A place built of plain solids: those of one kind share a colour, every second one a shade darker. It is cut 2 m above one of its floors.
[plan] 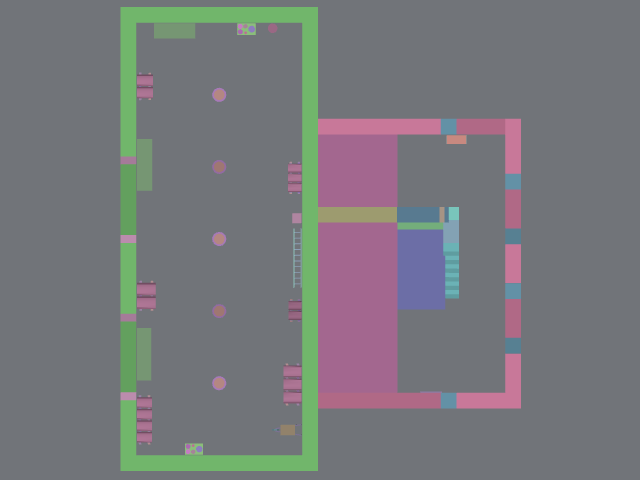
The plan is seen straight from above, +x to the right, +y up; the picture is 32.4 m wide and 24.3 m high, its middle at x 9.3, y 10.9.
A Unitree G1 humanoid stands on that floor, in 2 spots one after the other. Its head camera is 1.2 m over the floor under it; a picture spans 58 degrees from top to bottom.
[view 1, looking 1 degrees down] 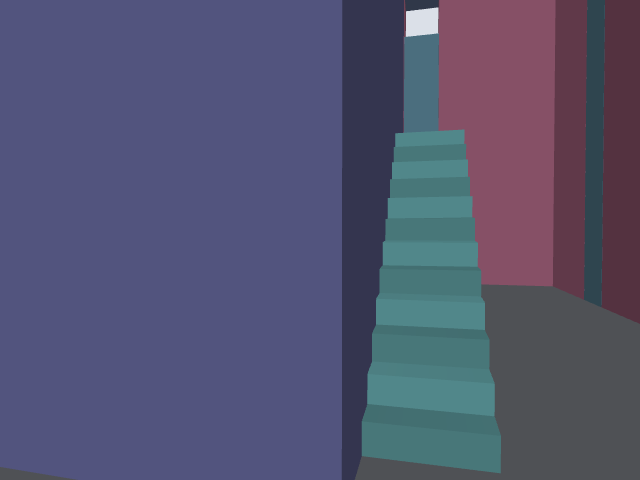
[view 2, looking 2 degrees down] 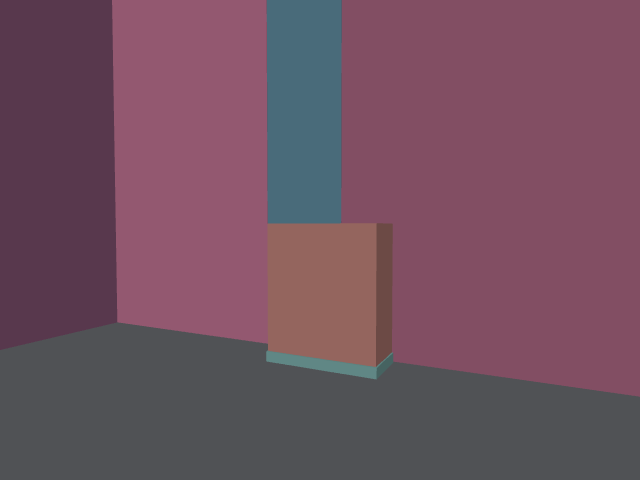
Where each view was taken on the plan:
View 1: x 15.98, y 5.65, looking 104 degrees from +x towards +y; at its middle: wall_core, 1.79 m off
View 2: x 17.78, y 12.58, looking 116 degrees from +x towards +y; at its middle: aumbry_carcase_vestibule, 3.55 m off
